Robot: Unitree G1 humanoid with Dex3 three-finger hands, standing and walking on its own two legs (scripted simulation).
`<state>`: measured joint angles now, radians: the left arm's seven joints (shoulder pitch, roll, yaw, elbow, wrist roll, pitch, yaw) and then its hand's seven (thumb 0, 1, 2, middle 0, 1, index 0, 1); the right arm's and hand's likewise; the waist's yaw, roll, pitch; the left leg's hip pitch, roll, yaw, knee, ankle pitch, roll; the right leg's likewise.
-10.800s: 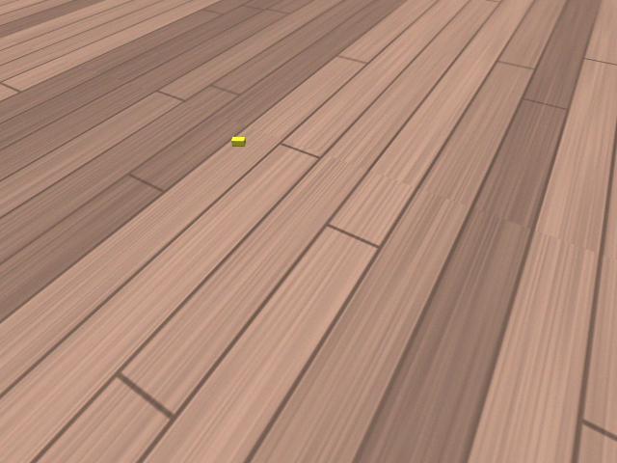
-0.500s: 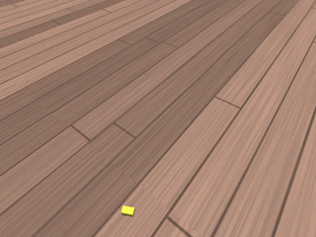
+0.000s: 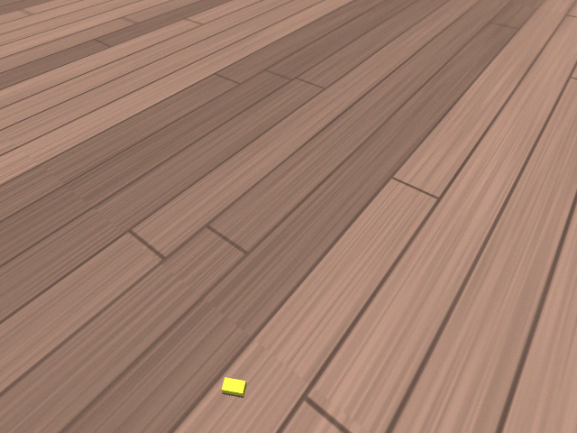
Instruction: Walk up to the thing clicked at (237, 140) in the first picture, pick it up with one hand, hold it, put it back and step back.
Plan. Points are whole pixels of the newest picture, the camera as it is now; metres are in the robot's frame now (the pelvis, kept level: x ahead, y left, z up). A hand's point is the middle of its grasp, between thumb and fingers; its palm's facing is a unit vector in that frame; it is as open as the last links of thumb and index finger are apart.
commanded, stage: stand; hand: left
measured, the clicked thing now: (234, 386) +0.40 +0.20 -0.77
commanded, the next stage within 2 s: rise first in 1.66 s
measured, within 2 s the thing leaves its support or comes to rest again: neither
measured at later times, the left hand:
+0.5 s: hand out of the picture +0.06 +0.25 -0.16, palm faces -0.03 -0.94 -0.34, open 7.3 cm
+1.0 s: hand out of the picture +0.07 +0.25 -0.16, palm faces -0.03 -0.94 -0.34, open 7.3 cm
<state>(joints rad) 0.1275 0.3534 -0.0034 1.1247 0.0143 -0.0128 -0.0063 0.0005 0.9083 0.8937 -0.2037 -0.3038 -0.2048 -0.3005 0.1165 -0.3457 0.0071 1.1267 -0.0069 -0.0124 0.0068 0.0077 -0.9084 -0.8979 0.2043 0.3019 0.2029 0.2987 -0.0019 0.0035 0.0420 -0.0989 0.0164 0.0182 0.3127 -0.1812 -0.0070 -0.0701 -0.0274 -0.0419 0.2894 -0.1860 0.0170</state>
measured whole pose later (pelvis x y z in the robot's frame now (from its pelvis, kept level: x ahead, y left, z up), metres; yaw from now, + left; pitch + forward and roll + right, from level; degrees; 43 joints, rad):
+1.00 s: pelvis +0.00 +0.00 +0.00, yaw +0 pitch -2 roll +0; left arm 0.13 0.35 0.00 1.12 0.01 -0.01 -0.01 0.00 0.91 0.89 -0.20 -0.30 -0.20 -0.30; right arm 0.12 -0.35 0.01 1.12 -0.01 -0.01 0.01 0.01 -0.91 -0.90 0.20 0.30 0.20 0.30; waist 0.00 0.01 0.04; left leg -0.10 0.02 0.02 0.31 -0.18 -0.01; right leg -0.07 -0.02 -0.04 0.29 -0.18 0.01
